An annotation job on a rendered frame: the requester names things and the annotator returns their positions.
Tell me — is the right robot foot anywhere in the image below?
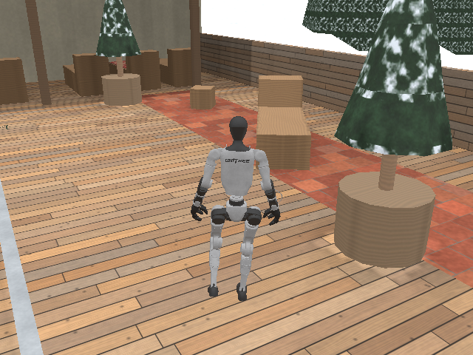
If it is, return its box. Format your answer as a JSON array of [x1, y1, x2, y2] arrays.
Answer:
[[236, 283, 247, 301]]

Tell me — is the robot right upper arm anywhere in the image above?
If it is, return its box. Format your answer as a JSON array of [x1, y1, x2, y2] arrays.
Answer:
[[253, 149, 272, 191]]

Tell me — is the robot left upper arm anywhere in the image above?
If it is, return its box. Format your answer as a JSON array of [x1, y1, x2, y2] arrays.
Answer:
[[201, 148, 222, 189]]

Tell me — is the left robot hand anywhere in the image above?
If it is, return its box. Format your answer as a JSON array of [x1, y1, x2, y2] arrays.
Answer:
[[191, 204, 208, 221]]

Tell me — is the robot right shin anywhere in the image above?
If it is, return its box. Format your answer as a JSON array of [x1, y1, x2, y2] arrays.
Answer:
[[239, 244, 253, 291]]

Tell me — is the robot left forearm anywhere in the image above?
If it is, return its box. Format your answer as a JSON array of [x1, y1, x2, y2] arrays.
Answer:
[[193, 177, 208, 207]]

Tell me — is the robot right forearm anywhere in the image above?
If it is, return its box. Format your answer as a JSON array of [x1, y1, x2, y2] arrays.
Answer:
[[265, 179, 279, 211]]

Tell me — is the right robot hand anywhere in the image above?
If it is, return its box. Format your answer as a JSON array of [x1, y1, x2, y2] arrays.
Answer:
[[263, 208, 281, 226]]

